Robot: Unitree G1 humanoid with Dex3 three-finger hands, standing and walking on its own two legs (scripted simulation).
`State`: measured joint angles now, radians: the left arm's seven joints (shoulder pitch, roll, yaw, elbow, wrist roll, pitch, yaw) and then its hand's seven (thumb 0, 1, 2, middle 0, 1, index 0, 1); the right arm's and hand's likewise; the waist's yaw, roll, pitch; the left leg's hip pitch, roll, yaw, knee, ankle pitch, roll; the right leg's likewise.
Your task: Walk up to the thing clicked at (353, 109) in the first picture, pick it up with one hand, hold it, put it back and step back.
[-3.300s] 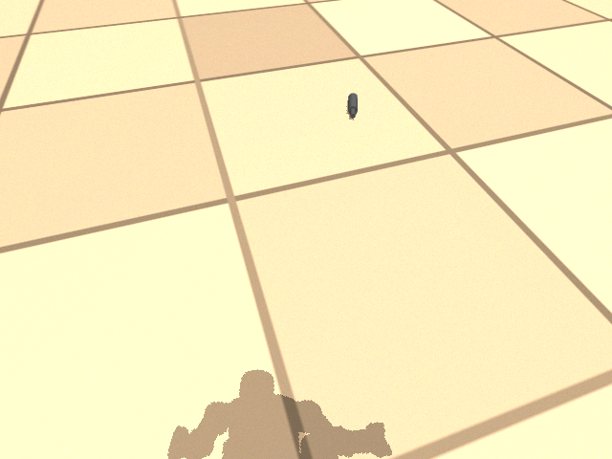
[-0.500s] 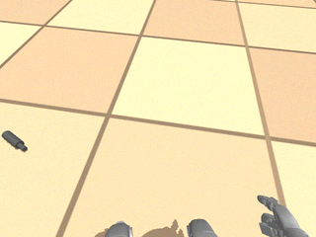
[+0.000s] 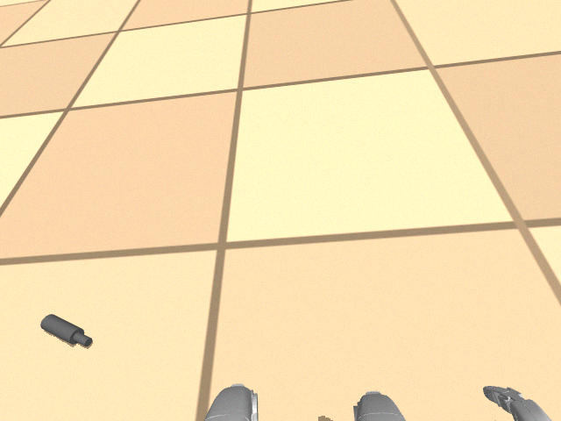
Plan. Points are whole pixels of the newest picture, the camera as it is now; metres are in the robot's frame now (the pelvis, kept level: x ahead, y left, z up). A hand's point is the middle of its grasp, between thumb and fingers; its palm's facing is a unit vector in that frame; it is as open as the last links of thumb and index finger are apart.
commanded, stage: walk up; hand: left
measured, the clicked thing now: (67, 331) +0.54 +0.90 -0.71
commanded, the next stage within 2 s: none
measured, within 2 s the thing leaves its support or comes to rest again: neither
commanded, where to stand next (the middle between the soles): +0.07 +0.78 m, yaw -26 degrees
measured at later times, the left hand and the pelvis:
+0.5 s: hand out of the picture +0.17 +0.51 -0.12, palm faces -0.17 -0.81 -0.56, open 7.4 cm; pelvis +0.03 +0.23 -0.01, yaw -8 degrees
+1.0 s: hand out of the picture +0.17 +0.76 -0.12, palm faces -0.27 -0.79 -0.56, open 7.4 cm; pelvis +0.02 +0.48 +0.00, yaw -15 degrees
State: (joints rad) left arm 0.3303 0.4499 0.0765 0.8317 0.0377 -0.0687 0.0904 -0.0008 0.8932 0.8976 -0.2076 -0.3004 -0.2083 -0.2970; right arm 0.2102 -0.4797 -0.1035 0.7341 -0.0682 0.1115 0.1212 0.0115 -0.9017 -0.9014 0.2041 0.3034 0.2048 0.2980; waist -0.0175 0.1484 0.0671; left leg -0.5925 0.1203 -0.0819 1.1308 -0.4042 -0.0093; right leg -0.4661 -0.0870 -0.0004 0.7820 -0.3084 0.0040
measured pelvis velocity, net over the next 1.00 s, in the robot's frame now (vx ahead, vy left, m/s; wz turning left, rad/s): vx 0.02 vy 0.48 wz -0.26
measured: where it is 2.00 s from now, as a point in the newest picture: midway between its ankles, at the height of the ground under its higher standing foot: outside the picture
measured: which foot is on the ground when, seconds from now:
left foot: up 0.00-0.08, down 0.10-0.42, up 0.44-0.72, down 0.74-1.00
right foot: down 0.00-0.12, up 0.14-0.38, down 0.40-0.76, up 0.78-1.00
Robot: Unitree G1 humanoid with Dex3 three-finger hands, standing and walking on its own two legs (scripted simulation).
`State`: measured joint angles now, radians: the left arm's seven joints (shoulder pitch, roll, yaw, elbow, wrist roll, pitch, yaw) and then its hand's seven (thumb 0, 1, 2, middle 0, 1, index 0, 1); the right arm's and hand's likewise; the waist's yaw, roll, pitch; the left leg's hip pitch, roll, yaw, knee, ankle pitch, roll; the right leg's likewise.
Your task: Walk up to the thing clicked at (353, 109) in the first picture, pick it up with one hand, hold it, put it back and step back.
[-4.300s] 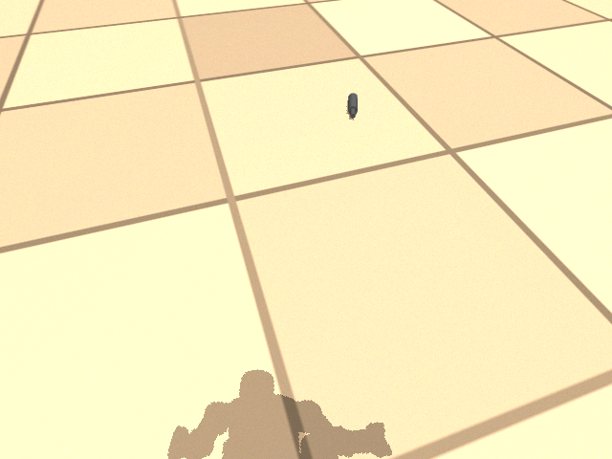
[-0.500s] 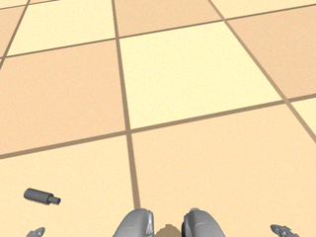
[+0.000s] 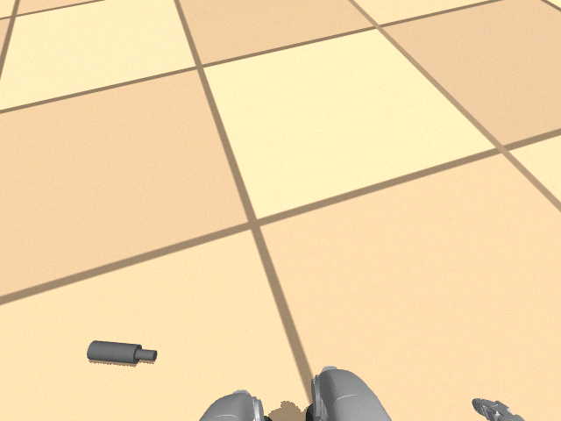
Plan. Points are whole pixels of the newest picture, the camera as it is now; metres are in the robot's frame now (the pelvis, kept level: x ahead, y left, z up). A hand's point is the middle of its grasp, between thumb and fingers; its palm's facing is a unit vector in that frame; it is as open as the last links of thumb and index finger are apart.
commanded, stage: walk up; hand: left
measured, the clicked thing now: (123, 352) +0.40 +0.53 -0.70
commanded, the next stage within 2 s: none
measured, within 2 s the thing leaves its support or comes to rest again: neither
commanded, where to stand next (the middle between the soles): -0.03 +0.30 m, yaw -11 degrees
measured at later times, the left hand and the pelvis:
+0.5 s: hand out of the picture +0.00 +0.59 -0.13, palm faces -0.05 -0.77 -0.64, open 7.4 cm; pelvis -0.10 +0.25 -0.02, yaw -5 degrees
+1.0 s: hand out of the picture -0.01 +0.65 -0.12, palm faces -0.22 -0.89 -0.40, open 7.4 cm; pelvis -0.11 +0.39 +0.02, yaw -13 degrees
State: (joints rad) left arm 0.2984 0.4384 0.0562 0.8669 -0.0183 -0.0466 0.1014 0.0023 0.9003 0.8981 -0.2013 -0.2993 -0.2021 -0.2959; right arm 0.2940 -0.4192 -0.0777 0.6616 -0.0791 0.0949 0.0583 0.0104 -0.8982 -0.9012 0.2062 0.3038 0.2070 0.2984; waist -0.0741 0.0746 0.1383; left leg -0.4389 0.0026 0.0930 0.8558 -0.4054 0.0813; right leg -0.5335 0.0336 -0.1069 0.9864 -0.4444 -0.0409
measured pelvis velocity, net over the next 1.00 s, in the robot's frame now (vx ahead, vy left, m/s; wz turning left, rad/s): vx -0.11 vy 0.39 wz -0.22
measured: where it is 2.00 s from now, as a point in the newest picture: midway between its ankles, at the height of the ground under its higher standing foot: outside the picture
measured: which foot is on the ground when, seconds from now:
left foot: down 0.00-0.04, up 0.06-0.36, down 0.38-0.80, up 0.82-1.00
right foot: up 0.00-0.02, down 0.04-0.40, up 0.42-0.74, down 0.76-1.00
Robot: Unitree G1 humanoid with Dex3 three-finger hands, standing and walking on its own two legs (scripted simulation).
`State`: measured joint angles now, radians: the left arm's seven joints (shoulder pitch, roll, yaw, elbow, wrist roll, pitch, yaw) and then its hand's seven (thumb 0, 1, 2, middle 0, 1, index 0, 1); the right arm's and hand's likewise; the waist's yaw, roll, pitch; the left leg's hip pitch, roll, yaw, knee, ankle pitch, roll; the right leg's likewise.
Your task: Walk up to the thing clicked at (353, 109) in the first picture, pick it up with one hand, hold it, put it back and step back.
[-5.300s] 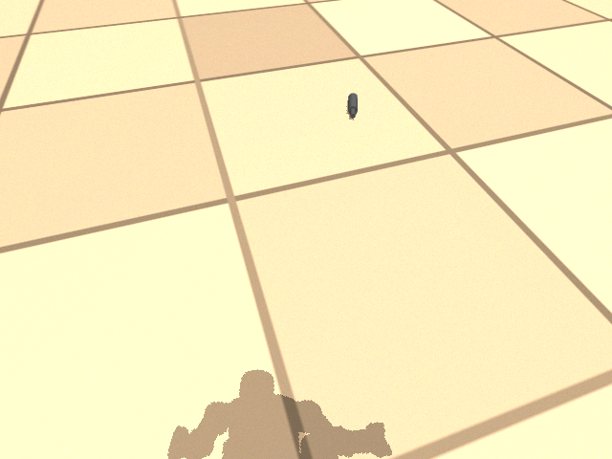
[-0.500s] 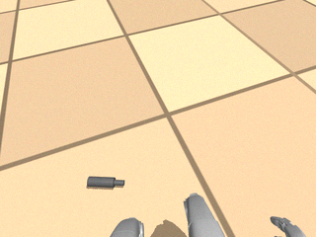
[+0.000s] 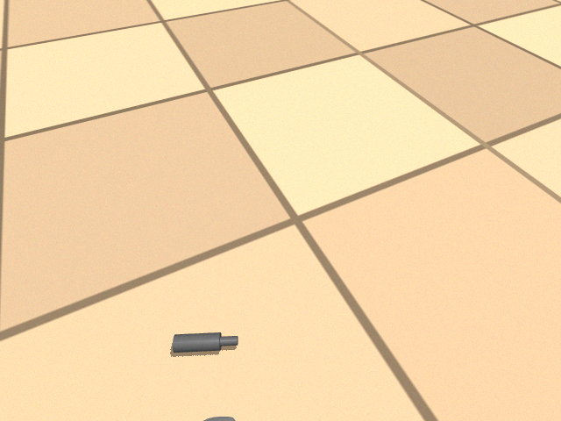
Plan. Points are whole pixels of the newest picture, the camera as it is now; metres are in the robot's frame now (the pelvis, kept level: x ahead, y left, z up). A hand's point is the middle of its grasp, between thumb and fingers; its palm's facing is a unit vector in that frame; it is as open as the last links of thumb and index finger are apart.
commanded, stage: walk up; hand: left
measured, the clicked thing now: (206, 342) +0.46 +0.25 -0.73
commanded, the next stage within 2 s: stand in 1.82 s
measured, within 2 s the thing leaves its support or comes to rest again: neither
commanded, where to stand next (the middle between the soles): +0.09 -0.07 m, yaw +2 degrees
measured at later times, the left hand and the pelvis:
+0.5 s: hand out of the picture +0.10 +0.26 -0.17, palm faces -0.07 -0.93 -0.36, open 7.4 cm; pelvis +0.02 -0.02 -0.01, yaw -2 degrees
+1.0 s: hand (159, 411) +0.16 +0.20 -0.14, palm faces +0.01 -0.94 -0.34, open 7.4 cm; pelvis +0.03 -0.06 +0.00, yaw +1 degrees
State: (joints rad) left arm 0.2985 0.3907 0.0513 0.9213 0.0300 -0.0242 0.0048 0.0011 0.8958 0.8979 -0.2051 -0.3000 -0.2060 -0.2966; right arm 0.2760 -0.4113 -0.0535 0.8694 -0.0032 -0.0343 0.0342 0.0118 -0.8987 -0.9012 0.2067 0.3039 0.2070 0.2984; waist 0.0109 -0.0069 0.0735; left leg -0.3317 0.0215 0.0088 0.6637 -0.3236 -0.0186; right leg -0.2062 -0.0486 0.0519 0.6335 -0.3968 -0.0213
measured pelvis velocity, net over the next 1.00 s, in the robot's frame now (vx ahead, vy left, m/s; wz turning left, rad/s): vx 0.03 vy -0.06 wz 0.02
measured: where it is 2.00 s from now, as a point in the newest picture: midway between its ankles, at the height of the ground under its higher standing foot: outside the picture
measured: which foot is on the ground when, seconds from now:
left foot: up 0.00-0.00, down 0.02-1.00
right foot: down 0.00-0.02, up 0.04-0.42, down 0.44-1.00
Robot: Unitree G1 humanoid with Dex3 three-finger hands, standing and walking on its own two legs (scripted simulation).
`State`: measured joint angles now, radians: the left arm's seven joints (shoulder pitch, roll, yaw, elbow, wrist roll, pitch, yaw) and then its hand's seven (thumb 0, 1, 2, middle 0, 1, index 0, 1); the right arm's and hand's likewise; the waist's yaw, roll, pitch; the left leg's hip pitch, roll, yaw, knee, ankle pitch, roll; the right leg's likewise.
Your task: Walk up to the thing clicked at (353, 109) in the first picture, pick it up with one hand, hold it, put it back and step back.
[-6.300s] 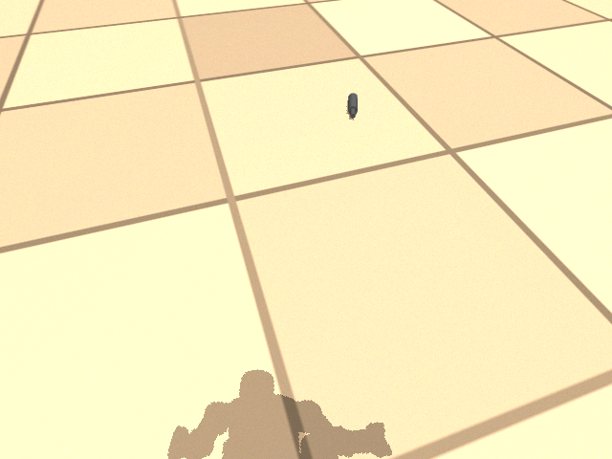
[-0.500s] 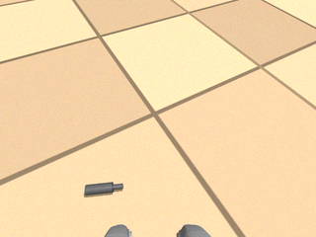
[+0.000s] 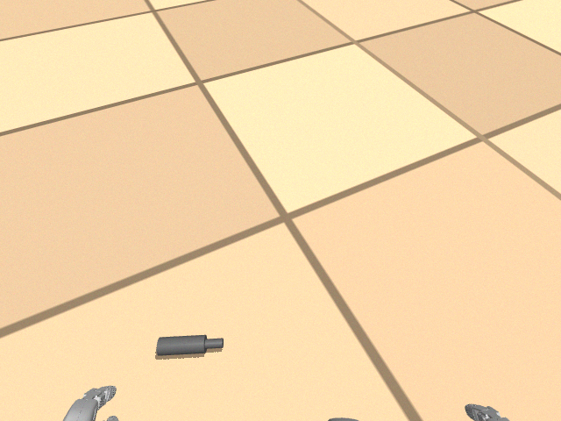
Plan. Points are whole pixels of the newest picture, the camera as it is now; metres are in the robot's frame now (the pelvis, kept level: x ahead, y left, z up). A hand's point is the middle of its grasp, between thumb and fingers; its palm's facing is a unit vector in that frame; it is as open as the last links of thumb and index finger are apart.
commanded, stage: walk up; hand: left
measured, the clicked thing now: (191, 344) +0.43 +0.30 -0.73
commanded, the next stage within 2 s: stand in 0.82 s
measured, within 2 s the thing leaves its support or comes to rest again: neither
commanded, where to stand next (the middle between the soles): +0.06 -0.02 m, yaw +1 degrees
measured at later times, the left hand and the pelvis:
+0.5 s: hand out of the picture +0.08 +0.27 -0.15, palm faces +0.05 -0.95 -0.31, open 7.4 cm; pelvis +0.00 +0.01 +0.01, yaw +2 degrees
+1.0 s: hand out of the picture +0.08 +0.27 -0.14, palm faces +0.05 -0.95 -0.32, open 7.4 cm; pelvis +0.00 +0.01 +0.02, yaw +2 degrees
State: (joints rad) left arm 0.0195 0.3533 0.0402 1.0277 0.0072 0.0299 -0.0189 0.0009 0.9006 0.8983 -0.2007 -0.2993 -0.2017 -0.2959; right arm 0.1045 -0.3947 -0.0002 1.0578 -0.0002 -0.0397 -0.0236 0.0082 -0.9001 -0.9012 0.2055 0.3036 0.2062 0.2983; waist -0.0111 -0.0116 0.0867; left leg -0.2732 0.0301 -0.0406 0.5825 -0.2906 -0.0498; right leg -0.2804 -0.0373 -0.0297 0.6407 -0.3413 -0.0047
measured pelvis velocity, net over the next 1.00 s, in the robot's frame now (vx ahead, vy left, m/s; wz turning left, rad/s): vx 0.00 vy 0.01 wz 0.04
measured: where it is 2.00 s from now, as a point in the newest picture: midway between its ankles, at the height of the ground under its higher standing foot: outside the picture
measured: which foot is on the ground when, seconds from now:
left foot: down 0.00-1.00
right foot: down 0.00-1.00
